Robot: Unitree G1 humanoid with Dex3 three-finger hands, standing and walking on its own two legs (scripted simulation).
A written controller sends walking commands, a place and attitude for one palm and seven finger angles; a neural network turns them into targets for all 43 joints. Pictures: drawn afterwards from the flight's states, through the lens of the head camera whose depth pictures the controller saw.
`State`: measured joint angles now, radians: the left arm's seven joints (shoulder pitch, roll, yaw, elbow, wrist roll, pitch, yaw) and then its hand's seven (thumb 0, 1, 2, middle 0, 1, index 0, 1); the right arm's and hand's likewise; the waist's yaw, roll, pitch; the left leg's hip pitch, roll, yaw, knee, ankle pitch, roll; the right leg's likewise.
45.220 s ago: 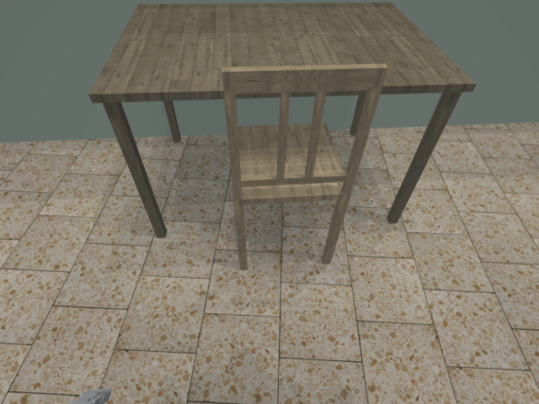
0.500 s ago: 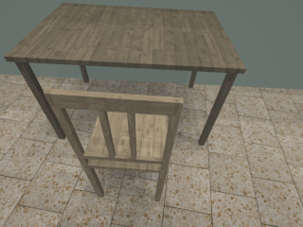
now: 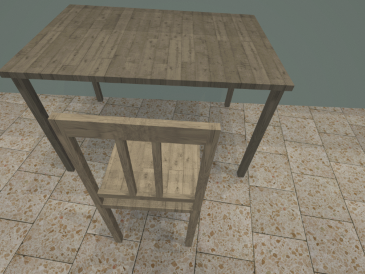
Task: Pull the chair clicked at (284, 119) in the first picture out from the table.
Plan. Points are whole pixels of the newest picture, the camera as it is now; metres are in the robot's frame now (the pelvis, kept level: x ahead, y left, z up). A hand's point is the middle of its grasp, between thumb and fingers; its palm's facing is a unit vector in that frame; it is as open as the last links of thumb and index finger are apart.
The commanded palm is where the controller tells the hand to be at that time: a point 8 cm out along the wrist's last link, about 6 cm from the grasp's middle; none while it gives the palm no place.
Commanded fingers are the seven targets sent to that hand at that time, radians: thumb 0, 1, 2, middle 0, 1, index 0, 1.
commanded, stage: look again from close up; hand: left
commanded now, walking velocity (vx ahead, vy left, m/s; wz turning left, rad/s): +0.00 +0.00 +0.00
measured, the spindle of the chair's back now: (127, 169) +0.42 +0.19 -0.09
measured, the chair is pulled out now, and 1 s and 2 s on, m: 0.23 0.23 0.23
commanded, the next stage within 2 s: none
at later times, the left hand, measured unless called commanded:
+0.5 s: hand out of the picture -0.02 +0.16 -0.18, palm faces +0.02 -0.99 -0.15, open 7.4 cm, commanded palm none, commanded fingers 0.00 0.90 0.90 -0.20 -0.30 -0.20 -0.30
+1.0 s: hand out of the picture -0.01 +0.15 -0.18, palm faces +0.02 -0.99 -0.16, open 7.4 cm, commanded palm none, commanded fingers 0.00 0.90 0.90 -0.20 -0.30 -0.20 -0.30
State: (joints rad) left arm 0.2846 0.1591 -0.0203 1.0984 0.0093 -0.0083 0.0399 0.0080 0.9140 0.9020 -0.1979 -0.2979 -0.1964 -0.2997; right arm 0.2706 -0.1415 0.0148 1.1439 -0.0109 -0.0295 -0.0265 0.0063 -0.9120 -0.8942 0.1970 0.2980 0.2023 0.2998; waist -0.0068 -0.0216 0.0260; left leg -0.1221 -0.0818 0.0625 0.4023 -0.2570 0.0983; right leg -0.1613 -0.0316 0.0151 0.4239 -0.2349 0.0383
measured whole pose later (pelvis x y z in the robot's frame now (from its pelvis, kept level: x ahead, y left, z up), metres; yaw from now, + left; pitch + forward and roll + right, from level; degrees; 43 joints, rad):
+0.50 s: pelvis +0.00 +0.00 +0.00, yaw +0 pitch -1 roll +0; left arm 0.33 0.14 -0.02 1.12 0.01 0.00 0.04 0.01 0.91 0.90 -0.20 -0.30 -0.20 -0.30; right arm 0.29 -0.13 0.01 1.16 -0.01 -0.03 -0.03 0.00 -0.91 -0.89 0.20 0.30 0.20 0.30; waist 0.00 -0.02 0.02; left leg -0.11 -0.09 0.06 0.37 -0.24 0.11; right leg -0.16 -0.04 0.02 0.41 -0.23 0.05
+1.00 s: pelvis +0.01 +0.00 +0.00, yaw +0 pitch -1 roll +0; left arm 0.33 0.13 -0.02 1.11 0.01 -0.01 0.04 0.01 0.91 0.90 -0.20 -0.30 -0.20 -0.30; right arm 0.29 -0.12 0.01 1.17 -0.01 -0.04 -0.03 0.00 -0.91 -0.89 0.20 0.30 0.20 0.30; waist 0.00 -0.02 0.01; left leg -0.11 -0.08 0.07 0.37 -0.25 0.09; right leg -0.16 -0.03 0.02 0.41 -0.24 0.03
